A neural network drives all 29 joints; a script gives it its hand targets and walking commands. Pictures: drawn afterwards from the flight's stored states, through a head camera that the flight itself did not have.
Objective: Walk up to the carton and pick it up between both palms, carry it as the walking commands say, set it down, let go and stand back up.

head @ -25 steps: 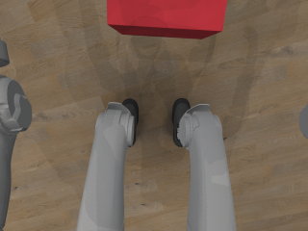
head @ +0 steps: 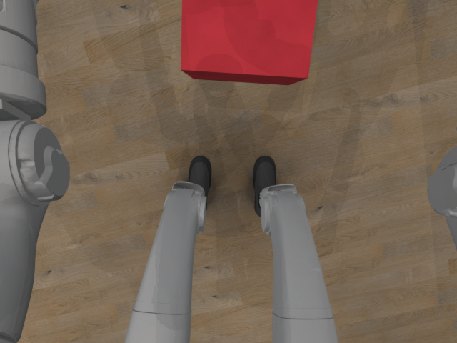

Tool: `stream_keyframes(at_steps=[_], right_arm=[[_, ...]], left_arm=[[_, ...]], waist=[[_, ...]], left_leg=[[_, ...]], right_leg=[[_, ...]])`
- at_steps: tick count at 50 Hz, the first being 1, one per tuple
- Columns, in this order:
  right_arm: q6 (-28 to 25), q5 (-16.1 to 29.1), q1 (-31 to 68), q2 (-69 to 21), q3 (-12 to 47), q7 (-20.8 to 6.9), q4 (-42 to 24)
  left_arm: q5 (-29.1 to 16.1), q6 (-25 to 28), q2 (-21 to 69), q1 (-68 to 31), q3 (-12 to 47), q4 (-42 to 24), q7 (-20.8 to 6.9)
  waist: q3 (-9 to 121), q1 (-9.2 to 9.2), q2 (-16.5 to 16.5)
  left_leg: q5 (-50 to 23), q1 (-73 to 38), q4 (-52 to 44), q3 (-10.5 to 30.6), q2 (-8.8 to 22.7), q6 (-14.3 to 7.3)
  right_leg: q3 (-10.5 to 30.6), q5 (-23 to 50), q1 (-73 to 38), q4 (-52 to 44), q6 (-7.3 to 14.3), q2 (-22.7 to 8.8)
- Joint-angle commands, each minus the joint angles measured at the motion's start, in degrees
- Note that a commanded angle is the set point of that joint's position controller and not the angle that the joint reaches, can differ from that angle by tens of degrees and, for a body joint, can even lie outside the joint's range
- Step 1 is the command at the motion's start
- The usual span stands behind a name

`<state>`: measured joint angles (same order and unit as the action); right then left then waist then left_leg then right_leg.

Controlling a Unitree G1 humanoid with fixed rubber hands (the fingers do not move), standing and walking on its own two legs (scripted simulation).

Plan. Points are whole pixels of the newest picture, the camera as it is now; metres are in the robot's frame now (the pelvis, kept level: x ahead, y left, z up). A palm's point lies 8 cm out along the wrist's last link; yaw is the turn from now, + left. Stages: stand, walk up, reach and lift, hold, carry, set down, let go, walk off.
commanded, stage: let go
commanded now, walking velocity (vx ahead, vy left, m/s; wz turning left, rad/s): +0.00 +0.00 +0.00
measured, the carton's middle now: (246, 28) +0.61 -0.02 -0.55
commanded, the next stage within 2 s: stand in 1.46 s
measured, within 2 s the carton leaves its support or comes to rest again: neither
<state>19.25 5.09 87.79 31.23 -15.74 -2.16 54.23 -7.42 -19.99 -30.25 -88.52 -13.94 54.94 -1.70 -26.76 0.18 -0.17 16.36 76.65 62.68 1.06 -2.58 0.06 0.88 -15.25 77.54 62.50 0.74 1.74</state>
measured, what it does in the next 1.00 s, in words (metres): rises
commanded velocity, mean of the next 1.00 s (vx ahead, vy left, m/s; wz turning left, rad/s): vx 0.00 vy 0.00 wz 0.00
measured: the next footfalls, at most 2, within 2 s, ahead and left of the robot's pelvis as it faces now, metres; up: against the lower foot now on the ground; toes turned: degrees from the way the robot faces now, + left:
none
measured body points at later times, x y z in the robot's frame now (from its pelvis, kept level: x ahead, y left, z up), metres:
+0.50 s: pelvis +0.05 +0.00 +0.07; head +0.30 +0.00 +0.44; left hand +0.43 +0.23 -0.05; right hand +0.42 -0.26 -0.04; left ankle +0.11 +0.11 -0.63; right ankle +0.12 -0.11 -0.63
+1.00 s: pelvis +0.11 +0.00 +0.11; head +0.16 +0.00 +0.56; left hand +0.28 +0.24 +0.03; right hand +0.29 -0.25 +0.04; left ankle +0.11 +0.11 -0.63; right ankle +0.12 -0.11 -0.63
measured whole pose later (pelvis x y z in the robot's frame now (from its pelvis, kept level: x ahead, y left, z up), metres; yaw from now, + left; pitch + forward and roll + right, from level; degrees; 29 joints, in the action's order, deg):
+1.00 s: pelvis +0.11 +0.00 +0.11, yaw +0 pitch -1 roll +0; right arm 4.0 1.1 -10.9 13.1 -3.4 -3.8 24.1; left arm 0.3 -3.9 -12.9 11.9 -3.5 24.9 -3.5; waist -7.8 0.4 -0.7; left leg 14.2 11.1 26.2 2.3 -1.7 -0.3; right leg 1.1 -13.9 12.4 27.2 1.4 1.7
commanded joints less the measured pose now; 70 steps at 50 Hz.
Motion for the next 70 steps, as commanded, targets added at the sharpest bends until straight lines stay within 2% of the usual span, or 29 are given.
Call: stream_keyframes(at_steps=[1, 5, 6, 10, 11, 14, 15, 17, 18, 19, 20, 22, 26, 29, 30, 31, 35, 36, 40, 42, 46, 49, 54, 55, 56, 58, 61, 63, 70], right_arm=[[-2.11, -1.91, 9.45, 9.87, -2.57, -0.02, -3.81], [-3.03, -2.58, -2.14, 8.30, -0.88, -0.94, -12.96], [-3.27, -2.20, 2.60, 12.43, -2.39, -0.58, -15.08], [-2.87, -1.26, -16.62, 8.01, 0.74, 1.03, -30.91], [-2.63, -1.52, -17.66, 8.99, -0.72, 1.34, -31.48], [-2.85, -0.63, -22.44, 4.95, 1.08, 0.95, -32.50], [-3.71, -1.49, -30.10, 6.19, 0.46, 1.04, -38.92], [-4.36, -1.04, -38.86, 3.82, 1.89, 0.84, -39.01], [-4.30, -0.82, -38.89, 2.39, 1.37, 0.65, -32.93], [-5.43, -2.04, -46.65, 1.59, 1.96, 0.62, -35.75], [-6.91, -0.86, -44.63, -0.21, 2.68, 0.48, -36.23], [-9.27, -2.01, -49.50, -2.16, 3.03, 1.06, -37.65], [-11.20, -0.80, -52.94, -7.93, 5.39, -0.18, -27.50], [-13.29, -4.48, -70.19, -10.24, 5.69, -0.14, -30.00], [-12.86, -3.32, -57.65, -8.36, 3.37, -0.48, -24.93], [-13.45, -5.46, -72.86, -11.89, 5.81, -0.64, -26.36], [-15.56, -4.72, -72.10, -10.89, 6.47, -0.63, -29.89], [-16.27, -5.51, -77.94, -10.84, 6.90, -0.56, -31.86], [-16.43, -5.01, -84.60, -11.08, 8.73, -0.86, -33.25], [-16.52, -4.34, -88.20, -11.99, 9.58, -0.88, -33.20], [-16.39, -4.04, -95.01, -11.69, 10.73, -1.38, -35.51], [-16.05, -4.01, -96.01, -13.48, 10.78, -1.50, -37.68], [-14.13, -4.67, -98.11, -11.05, 10.97, -1.98, -36.56], [-14.77, -5.07, -95.99, -12.89, 10.50, -2.00, -39.09], [-13.65, -6.00, -97.06, -11.16, 10.36, -1.62, -37.53], [-13.41, -5.31, -99.63, -13.30, 10.82, -1.50, -35.42], [-13.04, -5.21, -101.18, -12.91, 10.47, -1.44, -35.07], [-12.10, -5.70, -98.23, -12.46, 10.95, -1.31, -36.03], [-10.58, -5.16, -99.43, -10.95, 11.55, -0.15, -35.71]], left_arm=[[2.85, 2.54, -10.12, -12.40, -2.01, -6.36, 0.37], [4.03, 2.85, -6.50, 1.31, -0.51, -12.23, 0.66], [2.86, 3.10, -8.97, -5.53, -1.17, -16.42, 1.14], [1.81, 3.48, -7.53, 14.32, 1.63, -31.46, 2.03], [1.51, 3.65, -6.72, 14.22, 1.76, -32.20, 2.49], [1.68, 3.84, -4.00, 24.17, 0.69, -30.08, 2.82], [2.01, 4.57, -2.71, 29.82, 1.44, -38.71, 2.34], [3.53, 5.92, -2.70, 38.29, 1.41, -37.83, 2.45], [2.27, 6.07, -0.92, 38.10, 3.15, -32.95, 2.21], [2.31, 7.02, 0.90, 44.86, 4.06, -36.84, 2.01], [1.80, 8.46, 2.07, 44.69, 3.50, -35.72, 1.57], [3.50, 10.92, 3.07, 50.20, 3.83, -37.07, 0.79], [4.68, 13.03, 8.66, 53.42, 4.54, -27.54, -0.63], [7.41, 14.71, 9.67, 67.93, 4.57, -29.91, -1.01], [6.97, 14.30, 7.99, 60.04, 3.81, -20.80, -0.75], [10.26, 15.03, 9.48, 71.86, 2.90, -24.86, -0.58], [9.23, 17.41, 8.31, 73.00, 4.39, -26.79, -0.61], [8.70, 17.99, 11.22, 79.06, 5.46, -27.54, -0.81], [8.25, 18.12, 11.04, 83.92, 6.98, -32.21, -1.07], [7.22, 18.16, 11.36, 89.11, 8.65, -31.92, -1.30], [7.95, 17.55, 10.91, 99.27, 8.34, -34.09, -1.49], [7.46, 16.95, 12.32, 97.46, 10.25, -37.46, -1.95], [7.15, 15.58, 11.82, 98.89, 9.91, -38.70, -2.24], [7.13, 15.42, 12.18, 97.82, 10.24, -38.76, -2.49], [7.31, 14.85, 12.13, 100.58, 9.95, -36.83, -2.56], [7.49, 14.04, 12.65, 97.95, 10.32, -37.38, -2.74], [8.13, 13.94, 12.84, 99.56, 10.17, -38.21, -2.52], [7.77, 13.00, 12.45, 100.66, 9.64, -36.74, -2.69], [7.68, 11.35, 12.04, 100.31, 9.39, -35.98, -1.74]], waist=[[101.21, 0.76, 0.16], [108.06, -0.46, 1.10], [108.40, 1.15, 2.48], [122.84, -0.33, -0.95], [120.44, 0.68, -2.38], [104.60, -3.09, -3.92], [110.80, -0.93, -1.48], [109.35, -1.78, -2.50], [99.42, -2.22, 1.30], [97.92, -0.16, -2.36], [91.94, -2.08, -2.47], [86.36, -0.42, -1.35], [58.55, -1.71, -0.08], [59.42, 0.73, -2.02], [47.41, -0.63, -0.96], [50.80, -0.91, -0.55], [45.90, -0.62, 1.99], [45.97, 0.19, -1.83], [42.41, 0.68, 1.89], [38.52, 1.10, -1.28], [32.62, -0.74, -0.27], [27.55, 1.00, -0.09], [26.27, -1.15, 2.61], [26.34, -1.01, -1.45], [23.47, -2.02, -0.09], [25.98, 0.52, -2.47], [25.33, 0.61, 2.31], [23.76, -1.21, 0.29], [26.19, -0.36, -2.70]], left_leg=[[-13.60, -30.13, -5.91, -1.00, -0.33, 0.83], [-20.38, -43.13, -8.98, -0.69, -0.45, 0.19], [-20.10, -43.23, -8.30, -1.10, -0.22, 0.18], [-32.34, -51.18, -9.79, -0.90, -1.39, -0.88], [-28.96, -50.26, -9.85, -0.80, -1.35, -0.61], [-28.16, -48.96, -12.60, 0.18, -1.16, -1.41], [-29.76, -54.93, -13.06, -0.12, -0.70, -0.19], [-30.22, -56.02, -14.66, -0.08, -0.81, -0.37], [-27.10, -53.61, -15.64, -0.60, -0.78, -0.27], [-30.73, -58.78, -16.79, 0.39, 0.05, 0.24], [-29.64, -56.20, -17.70, 0.85, 0.27, -0.25], [-27.23, -54.65, -18.92, 0.55, 0.50, -0.24], [-8.19, -44.53, -24.18, -0.88, 1.64, 0.13], [-4.68, -52.27, -27.75, -1.02, 2.31, 0.60], [3.22, -44.68, -28.69, -1.02, 1.73, 0.24], [0.42, -52.84, -30.46, -1.44, 1.92, 0.77], [-4.53, -54.77, -31.82, -1.05, 1.96, 0.17], [-7.50, -57.46, -33.33, -0.79, 1.77, 0.13], [-13.62, -61.64, -34.74, -1.45, 0.71, 1.00], [-13.63, -65.28, -36.70, -0.69, 1.09, 0.71], [-13.78, -67.94, -39.70, -0.76, 0.22, 0.44], [-12.93, -69.32, -40.98, -0.40, 0.05, 0.54], [-10.44, -69.37, -42.63, -0.51, 0.72, 1.23], [-9.54, -69.19, -41.97, -0.65, -0.13, 1.01], [-9.30, -69.51, -42.48, -0.75, 0.12, 0.69], [-10.49, -71.24, -41.71, -0.53, 0.00, 0.37], [-13.39, -72.49, -41.24, -0.27, -0.37, 0.97], [-12.24, -70.65, -41.57, -0.81, -0.32, 0.53], [-14.70, -71.30, -39.74, -1.09, -0.07, -0.29]], right_leg=[[-1.75, 16.92, -37.49, -4.82, -1.96, 0.28], [-1.39, 21.49, -44.05, -8.17, -1.87, 0.47], [-1.13, 20.30, -42.09, -7.94, -1.26, 0.38], [0.80, 38.52, -62.95, -7.92, -1.85, 0.31], [1.21, 36.29, -61.67, -8.33, -1.60, 0.00], [1.07, 30.38, -54.36, -12.16, -1.90, 0.22], [1.12, 31.24, -59.62, -13.50, -1.63, 0.17], [0.67, 32.44, -63.91, -14.13, -2.35, 0.42], [1.03, 24.98, -55.23, -15.03, -2.48, 0.42], [-0.32, 27.59, -56.54, -16.77, -2.69, 0.96], [0.49, 26.77, -54.90, -17.11, -2.39, 1.11], [0.99, 26.82, -56.98, -18.48, -2.45, 0.69], [1.31, 8.85, -48.05, -23.37, -2.00, -0.68], [-0.58, 5.90, -56.11, -27.11, -2.42, -0.17], [0.45, -2.34, -48.75, -27.90, -2.00, -0.92], [-1.10, 0.19, -55.56, -29.52, -2.32, -0.33], [-0.80, 5.30, -59.37, -30.69, -2.29, -0.54], [-0.89, 8.01, -61.92, -31.53, -2.41, 0.21], [-0.94, 13.45, -65.94, -34.34, -2.00, -0.02], [-1.67, 12.87, -65.85, -35.89, -2.40, 0.38], [-1.29, 12.81, -70.17, -39.01, -2.10, -0.12], [-1.05, 11.81, -68.66, -40.57, -1.26, 0.25], [-0.79, 10.11, -73.79, -40.33, -0.88, 0.12], [-0.81, 9.05, -74.23, -41.10, -0.94, -0.02], [-0.43, 8.34, -73.78, -41.39, -1.05, 0.37], [-0.04, 11.03, -75.31, -41.11, -0.88, 0.27], [0.27, 14.95, -75.52, -40.30, -0.85, 0.04], [-0.10, 13.49, -76.62, -40.78, -1.24, 0.35], [0.80, 17.59, -76.68, -39.23, -1.70, 0.78]])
